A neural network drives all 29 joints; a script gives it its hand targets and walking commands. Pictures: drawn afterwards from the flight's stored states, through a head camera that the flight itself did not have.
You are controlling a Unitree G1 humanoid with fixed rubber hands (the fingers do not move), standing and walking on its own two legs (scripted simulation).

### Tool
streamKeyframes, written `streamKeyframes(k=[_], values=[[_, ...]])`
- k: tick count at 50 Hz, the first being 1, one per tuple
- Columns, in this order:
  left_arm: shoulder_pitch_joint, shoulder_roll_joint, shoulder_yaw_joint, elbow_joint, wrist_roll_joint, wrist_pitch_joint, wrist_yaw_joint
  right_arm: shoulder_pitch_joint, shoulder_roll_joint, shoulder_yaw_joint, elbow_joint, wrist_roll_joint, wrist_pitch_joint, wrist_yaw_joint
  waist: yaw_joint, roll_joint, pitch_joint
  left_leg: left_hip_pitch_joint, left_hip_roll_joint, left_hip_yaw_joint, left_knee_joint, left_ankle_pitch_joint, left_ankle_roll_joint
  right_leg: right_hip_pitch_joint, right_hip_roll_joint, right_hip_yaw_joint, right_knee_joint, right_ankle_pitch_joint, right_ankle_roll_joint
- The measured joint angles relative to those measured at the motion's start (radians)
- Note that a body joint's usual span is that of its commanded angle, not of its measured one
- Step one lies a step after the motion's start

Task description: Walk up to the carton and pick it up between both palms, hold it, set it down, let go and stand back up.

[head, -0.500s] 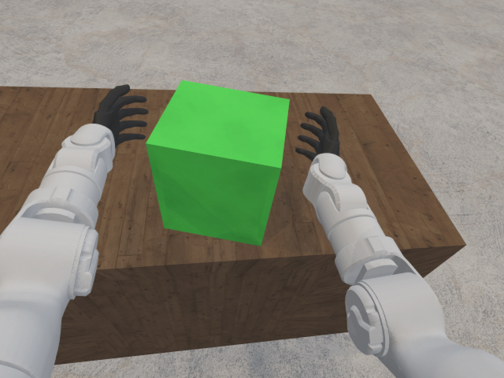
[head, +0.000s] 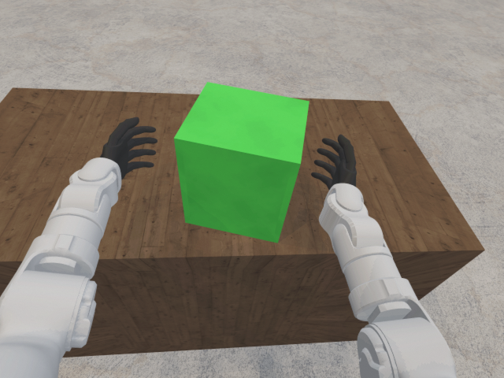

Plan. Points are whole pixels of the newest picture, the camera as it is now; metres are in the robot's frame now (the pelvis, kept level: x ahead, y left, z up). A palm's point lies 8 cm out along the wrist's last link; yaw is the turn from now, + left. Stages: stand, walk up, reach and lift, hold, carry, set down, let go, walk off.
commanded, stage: set down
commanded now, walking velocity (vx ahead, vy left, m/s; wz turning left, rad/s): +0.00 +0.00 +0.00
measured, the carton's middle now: (243, 165) +0.49 +0.00 +0.04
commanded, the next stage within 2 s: none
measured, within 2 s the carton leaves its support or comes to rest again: neither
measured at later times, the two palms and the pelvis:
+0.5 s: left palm (95, 211) +0.35 +0.24 +0.07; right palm (340, 225) +0.32 -0.15 +0.08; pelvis +0.01 -0.01 +0.00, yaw +0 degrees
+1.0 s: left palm (72, 276) +0.27 +0.26 +0.03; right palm (340, 277) +0.26 -0.15 +0.03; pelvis +0.02 +0.00 +0.00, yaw +0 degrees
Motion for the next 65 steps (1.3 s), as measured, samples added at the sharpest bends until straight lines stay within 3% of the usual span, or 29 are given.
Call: streamKeyframes(k=[6,17,35,49,65], values=[[0.083,-0.002,0.004,-0.114,-0.006,0.017,-0.002,0.077,0.018,-0.012,-0.082,-0.023,-0.001,-0.012,0.016,0.003,0.022,0.008,0.003,-0.006,0.011,-0.008,-0.005,0.011,0.003,-0.006,0.01,-0.01,-0.004],[0.268,-0.009,0.064,-0.338,0.017,0.062,-0.035,0.27,0.01,0.059,-0.299,0.01,0.008,-0.045,0.053,0.002,0.062,0.078,0.009,0.006,-0.007,-0.015,-0.01,0.069,0.009,0.007,0.003,-0.019,-0.005],[0.598,-0.02,0.081,-0.627,0.007,-0.001,-0.054,0.609,0.045,0.1,-0.538,-0.054,-0.054,-0.043,0.118,0.006,0.11,0.132,0.011,0.011,0.0,-0.039,-0.01,0.121,0.011,0.013,0.01,-0.04,-0.005],[0.788,-0.017,0.051,-0.698,-0.016,-0.097,-0.049,0.79,0.048,0.108,-0.563,-0.1,-0.126,0.002,0.144,0.024,0.123,0.159,0.007,0.009,0.003,-0.054,-0.008,0.15,0.007,0.012,0.011,-0.055,-0.003],[0.924,-0.032,0.021,-0.716,-0.003,-0.139,-0.027,0.897,-0.006,0.103,-0.534,-0.116,-0.143,0.093,0.132,0.032,0.118,0.185,0.01,0.013,-0.032,-0.05,-0.018,0.163,0.012,0.017,-0.001,-0.063,-0.013]])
